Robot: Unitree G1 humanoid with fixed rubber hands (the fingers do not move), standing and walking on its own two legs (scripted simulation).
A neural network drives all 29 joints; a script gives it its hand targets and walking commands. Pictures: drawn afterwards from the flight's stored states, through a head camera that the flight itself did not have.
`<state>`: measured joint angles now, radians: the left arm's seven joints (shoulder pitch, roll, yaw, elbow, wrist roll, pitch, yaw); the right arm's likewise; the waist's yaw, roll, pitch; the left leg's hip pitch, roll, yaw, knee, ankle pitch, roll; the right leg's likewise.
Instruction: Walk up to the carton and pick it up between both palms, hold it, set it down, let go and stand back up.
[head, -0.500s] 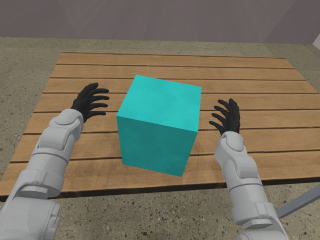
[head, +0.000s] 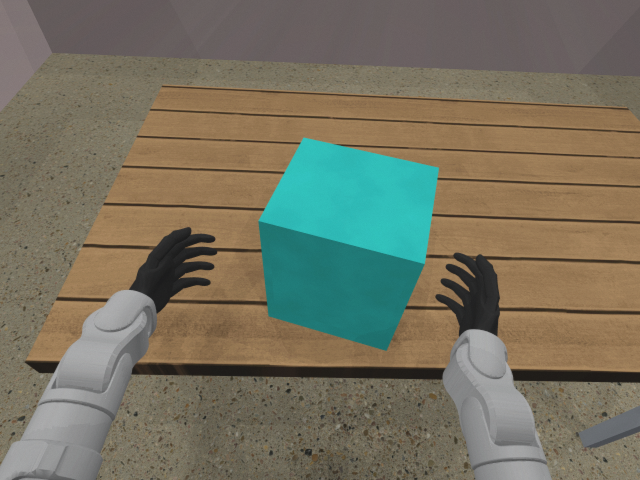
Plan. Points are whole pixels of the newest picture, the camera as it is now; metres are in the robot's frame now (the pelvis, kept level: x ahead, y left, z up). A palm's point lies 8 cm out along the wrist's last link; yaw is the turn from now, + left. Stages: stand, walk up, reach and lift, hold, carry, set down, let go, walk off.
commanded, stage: set down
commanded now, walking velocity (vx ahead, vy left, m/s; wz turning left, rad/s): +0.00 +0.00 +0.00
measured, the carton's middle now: (346, 248) +0.44 -0.06 +0.01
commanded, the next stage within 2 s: none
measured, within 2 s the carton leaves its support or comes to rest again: neither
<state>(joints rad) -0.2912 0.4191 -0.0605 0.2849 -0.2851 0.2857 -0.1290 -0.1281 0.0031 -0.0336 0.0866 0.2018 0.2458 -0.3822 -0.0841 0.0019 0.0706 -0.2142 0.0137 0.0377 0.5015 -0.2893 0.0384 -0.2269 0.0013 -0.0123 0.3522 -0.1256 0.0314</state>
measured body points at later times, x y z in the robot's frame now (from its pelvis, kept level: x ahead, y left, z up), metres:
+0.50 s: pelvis +0.01 +0.00 +0.00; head +0.05 +0.01 +0.45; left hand +0.31 +0.20 +0.02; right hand +0.25 -0.19 +0.02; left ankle -0.01 +0.09 -0.74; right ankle +0.04 -0.14 -0.74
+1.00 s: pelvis +0.02 +0.00 +0.00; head +0.04 +0.01 +0.45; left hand +0.26 +0.22 +0.00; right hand +0.21 -0.19 -0.01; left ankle -0.01 +0.09 -0.74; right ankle +0.04 -0.14 -0.74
